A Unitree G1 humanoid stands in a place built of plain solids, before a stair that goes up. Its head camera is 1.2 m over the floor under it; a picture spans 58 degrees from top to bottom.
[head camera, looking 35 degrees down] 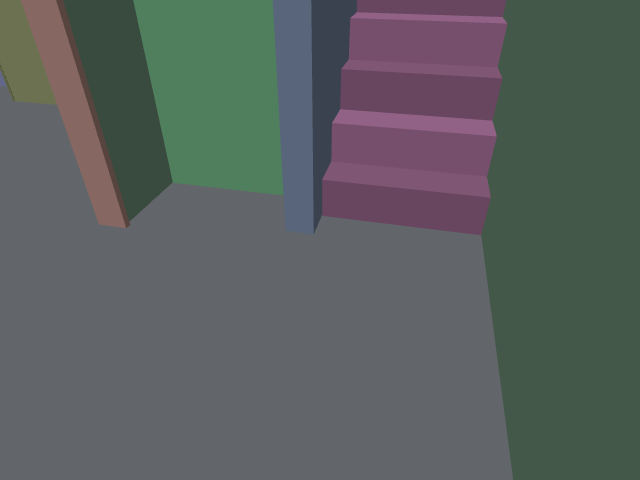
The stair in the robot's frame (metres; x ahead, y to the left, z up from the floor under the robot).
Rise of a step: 0.21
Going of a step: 0.22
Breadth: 0.80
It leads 13 degrees to the right of straight ahead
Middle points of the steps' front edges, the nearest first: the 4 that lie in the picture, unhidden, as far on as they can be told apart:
1.85 -0.40 0.21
2.06 -0.45 0.42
2.28 -0.50 0.63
2.49 -0.55 0.85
